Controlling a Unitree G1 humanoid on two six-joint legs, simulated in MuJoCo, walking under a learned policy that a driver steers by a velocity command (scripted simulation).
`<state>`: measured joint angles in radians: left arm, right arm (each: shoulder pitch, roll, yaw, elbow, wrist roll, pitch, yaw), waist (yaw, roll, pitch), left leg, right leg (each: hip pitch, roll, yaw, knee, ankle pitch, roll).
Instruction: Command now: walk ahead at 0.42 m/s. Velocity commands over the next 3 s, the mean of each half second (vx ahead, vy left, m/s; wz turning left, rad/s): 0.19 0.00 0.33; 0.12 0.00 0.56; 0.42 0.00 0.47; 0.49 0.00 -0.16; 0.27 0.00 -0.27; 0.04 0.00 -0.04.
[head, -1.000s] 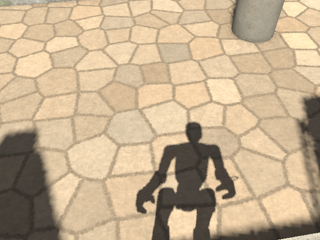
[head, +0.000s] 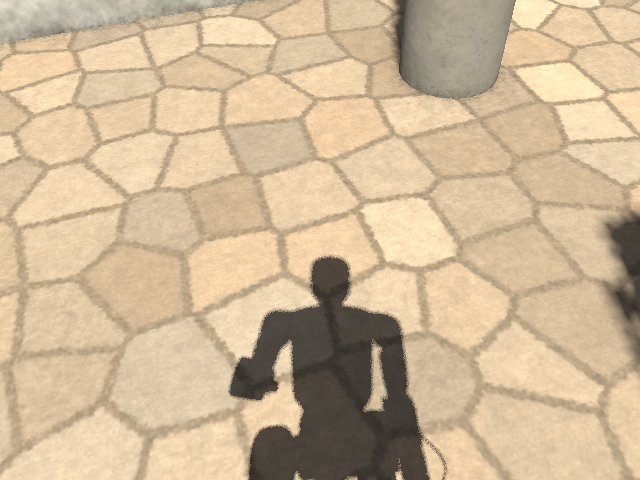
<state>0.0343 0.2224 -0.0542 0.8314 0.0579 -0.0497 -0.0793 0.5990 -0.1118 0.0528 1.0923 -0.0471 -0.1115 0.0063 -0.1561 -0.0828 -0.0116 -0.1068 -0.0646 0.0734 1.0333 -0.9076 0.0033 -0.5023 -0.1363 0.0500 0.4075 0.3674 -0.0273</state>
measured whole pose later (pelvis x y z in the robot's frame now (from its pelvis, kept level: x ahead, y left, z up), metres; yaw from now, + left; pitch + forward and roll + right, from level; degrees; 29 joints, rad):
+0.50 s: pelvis +0.21 +0.02 -0.09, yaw +11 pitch +4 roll -2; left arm 0.18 0.28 0.07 0.91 -0.01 -0.02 0.06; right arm 0.02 -0.25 -0.08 0.70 -0.01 0.00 0.00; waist 0.02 -0.01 -0.02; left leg -0.54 -0.03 0.00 0.67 -0.20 0.08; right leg -0.37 -0.08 -0.10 0.93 -0.53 0.06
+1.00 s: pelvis +0.31 +0.03 -0.07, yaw +28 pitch +5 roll -1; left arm 0.09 0.26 0.09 0.74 -0.02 -0.06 0.01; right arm 0.24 -0.27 -0.08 0.65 0.02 0.04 -0.05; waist -0.04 0.01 -0.05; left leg -0.36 -0.17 -0.27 0.53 -0.23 0.07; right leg -0.35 0.05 0.09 0.50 -0.30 0.01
